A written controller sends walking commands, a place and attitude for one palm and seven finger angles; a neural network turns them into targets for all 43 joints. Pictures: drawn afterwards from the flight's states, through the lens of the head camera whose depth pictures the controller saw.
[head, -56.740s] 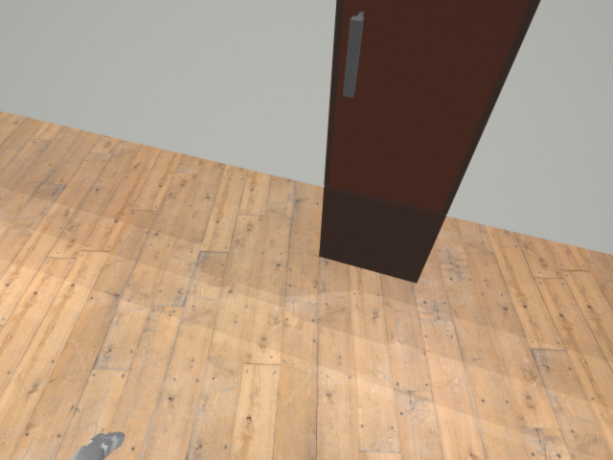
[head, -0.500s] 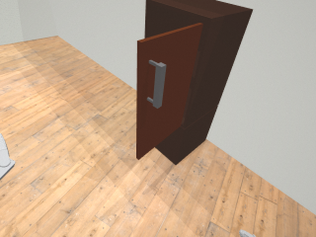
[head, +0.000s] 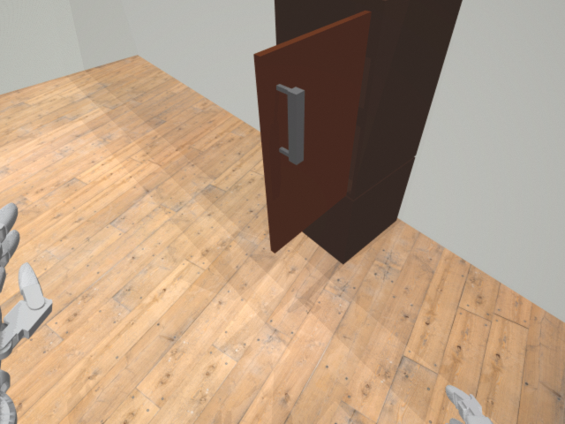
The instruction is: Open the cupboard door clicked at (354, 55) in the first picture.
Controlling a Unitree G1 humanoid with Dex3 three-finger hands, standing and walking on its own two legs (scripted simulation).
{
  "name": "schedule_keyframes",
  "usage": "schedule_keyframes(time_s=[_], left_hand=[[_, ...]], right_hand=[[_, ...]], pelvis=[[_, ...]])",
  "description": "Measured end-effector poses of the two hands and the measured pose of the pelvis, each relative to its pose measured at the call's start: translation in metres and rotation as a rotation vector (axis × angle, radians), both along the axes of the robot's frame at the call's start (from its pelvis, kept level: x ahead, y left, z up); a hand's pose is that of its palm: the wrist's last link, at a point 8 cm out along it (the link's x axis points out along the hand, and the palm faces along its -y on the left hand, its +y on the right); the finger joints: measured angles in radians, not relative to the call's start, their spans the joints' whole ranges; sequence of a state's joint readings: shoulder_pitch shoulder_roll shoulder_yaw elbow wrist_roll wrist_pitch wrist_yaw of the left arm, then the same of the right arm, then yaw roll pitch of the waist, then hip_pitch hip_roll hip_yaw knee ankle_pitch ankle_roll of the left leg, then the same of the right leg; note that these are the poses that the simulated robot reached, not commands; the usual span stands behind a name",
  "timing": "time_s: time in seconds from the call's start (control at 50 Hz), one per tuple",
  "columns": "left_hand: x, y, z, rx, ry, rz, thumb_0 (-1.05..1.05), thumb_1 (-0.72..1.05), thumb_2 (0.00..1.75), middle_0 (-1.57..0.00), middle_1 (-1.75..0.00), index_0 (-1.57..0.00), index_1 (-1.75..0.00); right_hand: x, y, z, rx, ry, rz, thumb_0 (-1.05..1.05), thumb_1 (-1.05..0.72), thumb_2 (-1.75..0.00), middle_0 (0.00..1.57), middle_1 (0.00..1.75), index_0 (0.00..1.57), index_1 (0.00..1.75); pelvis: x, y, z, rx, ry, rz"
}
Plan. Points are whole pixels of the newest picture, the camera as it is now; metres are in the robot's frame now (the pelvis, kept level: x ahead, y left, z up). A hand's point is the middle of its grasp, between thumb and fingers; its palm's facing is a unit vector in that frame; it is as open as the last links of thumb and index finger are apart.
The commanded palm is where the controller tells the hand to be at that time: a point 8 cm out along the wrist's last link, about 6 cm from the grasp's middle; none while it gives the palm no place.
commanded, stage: stop stepping back and stand still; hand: left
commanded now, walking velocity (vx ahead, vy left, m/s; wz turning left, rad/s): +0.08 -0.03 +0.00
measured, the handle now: (289, 125) +0.69 +0.04 +0.08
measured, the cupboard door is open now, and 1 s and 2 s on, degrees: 94 94 94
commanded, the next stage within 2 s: let the arm hang, fingers relaxed in 0.80 s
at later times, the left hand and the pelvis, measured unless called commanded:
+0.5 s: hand (77, 290) +0.23 +0.26 +0.14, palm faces +0.36 -0.74 -0.57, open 7.4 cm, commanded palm +0.17 +0.30 +0.17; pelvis +0.03 +0.00 -0.01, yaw +0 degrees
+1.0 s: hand (103, 320) +0.25 +0.28 +0.03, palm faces +0.20 -0.83 -0.52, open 7.4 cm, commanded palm none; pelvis +0.04 +0.02 -0.02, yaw +2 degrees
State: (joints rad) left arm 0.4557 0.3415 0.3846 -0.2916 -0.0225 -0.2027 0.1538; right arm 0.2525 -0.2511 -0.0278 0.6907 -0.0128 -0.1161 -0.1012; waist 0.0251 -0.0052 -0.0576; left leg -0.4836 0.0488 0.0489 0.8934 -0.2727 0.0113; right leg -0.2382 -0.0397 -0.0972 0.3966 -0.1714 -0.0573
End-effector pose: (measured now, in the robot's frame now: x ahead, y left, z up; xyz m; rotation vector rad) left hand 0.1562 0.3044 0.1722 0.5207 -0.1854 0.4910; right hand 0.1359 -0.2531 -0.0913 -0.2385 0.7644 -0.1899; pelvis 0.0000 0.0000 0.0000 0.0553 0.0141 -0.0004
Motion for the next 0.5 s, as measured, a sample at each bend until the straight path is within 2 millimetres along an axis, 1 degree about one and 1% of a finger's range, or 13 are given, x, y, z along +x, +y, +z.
schedule_keyframes(time_s=[0.04, 0.08, 0.12, 0.16, 0.24, 0.28, 0.32, 0.38, 0.42, 0.46, 0.5], left_hand=[[0.004, -0.004, -0.007, -0.026, 0.019, -0.026, 0.01, 0.89, 0.9, -0.21, -0.3, -0.21, -0.3], [0.007, -0.006, -0.01, -0.035, 0.018, -0.063, 0.01, 0.89, 0.9, -0.21, -0.3, -0.21, -0.3], [0.009, -0.004, -0.009, -0.015, -0.014, -0.104, 0.01, 0.89, 0.9, -0.21, -0.3, -0.21, -0.3], [0.013, 0.001, -0.004, 0.033, -0.055, -0.125, 0.01, 0.88, 0.9, -0.21, -0.3, -0.21, -0.3], [0.023, 0.006, 0.017, 0.12, -0.111, -0.125, 0.01, 0.88, 0.9, -0.21, -0.3, -0.21, -0.3], [0.027, 0.004, 0.025, 0.157, -0.105, -0.119, 0.01, 0.89, 0.9, -0.21, -0.3, -0.21, -0.3], [0.03, -0.001, 0.026, 0.189, -0.076, -0.12, 0.01, 0.89, 0.9, -0.21, -0.3, -0.21, -0.3], [0.033, -0.011, 0.019, 0.19, -0.005, -0.122, 0.01, 0.89, 0.9, -0.21, -0.3, -0.21, -0.3], [0.034, -0.015, 0.01, 0.162, 0.046, -0.119, 0.01, 0.89, 0.9, -0.21, -0.3, -0.21, -0.3], [0.032, -0.016, 0.003, 0.135, 0.09, -0.11, 0.01, 0.89, 0.9, -0.21, -0.3, -0.21, -0.3], [0.03, -0.015, -0.002, 0.119, 0.119, -0.094, 0.01, 0.88, 0.9, -0.21, -0.3, -0.21, -0.3]], right_hand=[[0.003, 0.002, 0.002, -0.019, -0.008, -0.003, 0.02, -0.91, -0.9, 0.2, 0.3, 0.2, 0.3], [0.006, 0.006, 0.005, -0.042, -0.015, -0.005, 0.02, -0.91, -0.9, 0.2, 0.3, 0.2, 0.3], [0.012, 0.011, 0.006, -0.068, -0.041, -0.006, 0.02, -0.91, -0.9, 0.2, 0.3, 0.2, 0.3], [0.016, 0.019, 0.005, -0.059, -0.048, -0.015, 0.02, -0.91, -0.9, 0.2, 0.3, 0.2, 0.3], [0.024, 0.04, 0.003, 0.012, -0.041, 0.021, 0.02, -0.91, -0.9, 0.2, 0.3, 0.2, 0.3], [0.028, 0.048, -0.003, 0.06, -0.041, 0.04, 0.02, -0.91, -0.9, 0.2, 0.3, 0.2, 0.3], [0.033, 0.053, -0.012, 0.106, -0.039, 0.053, 0.02, -0.91, -0.9, 0.2, 0.3, 0.2, 0.3], [0.038, 0.053, -0.027, 0.151, -0.01, 0.061, 0.02, -0.9, -0.9, 0.2, 0.3, 0.2, 0.3], [0.04, 0.049, -0.032, 0.163, 0.016, 0.051, 0.02, -0.9, -0.9, 0.2, 0.3, 0.2, 0.3], [0.04, 0.043, -0.032, 0.154, 0.041, 0.039, 0.02, -0.9, -0.9, 0.2, 0.3, 0.2, 0.3], [0.04, 0.036, -0.027, 0.131, 0.056, 0.031, 0.02, -0.91, -0.9, 0.2, 0.3, 0.2, 0.3]], pelvis=[[0.002, 0.006, 0.0, -0.003, 0.005, 0.006], [0.005, 0.011, -0.003, -0.011, 0.007, 0.006], [0.008, 0.018, -0.011, -0.043, 0.006, 0.003], [0.009, 0.02, -0.017, -0.032, -0.008, 0.006], [0.015, 0.015, -0.015, -0.03, -0.028, 0.014], [0.018, 0.012, -0.015, -0.033, -0.033, 0.013], [0.023, 0.008, -0.019, -0.029, -0.038, 0.012], [0.026, 0.004, -0.021, -0.051, -0.044, 0.017], [0.026, 0.003, -0.02, -0.048, -0.036, 0.015], [0.026, 0.001, -0.016, -0.038, -0.029, 0.009], [0.028, 0.0, -0.013, -0.027, -0.023, 0.005]])
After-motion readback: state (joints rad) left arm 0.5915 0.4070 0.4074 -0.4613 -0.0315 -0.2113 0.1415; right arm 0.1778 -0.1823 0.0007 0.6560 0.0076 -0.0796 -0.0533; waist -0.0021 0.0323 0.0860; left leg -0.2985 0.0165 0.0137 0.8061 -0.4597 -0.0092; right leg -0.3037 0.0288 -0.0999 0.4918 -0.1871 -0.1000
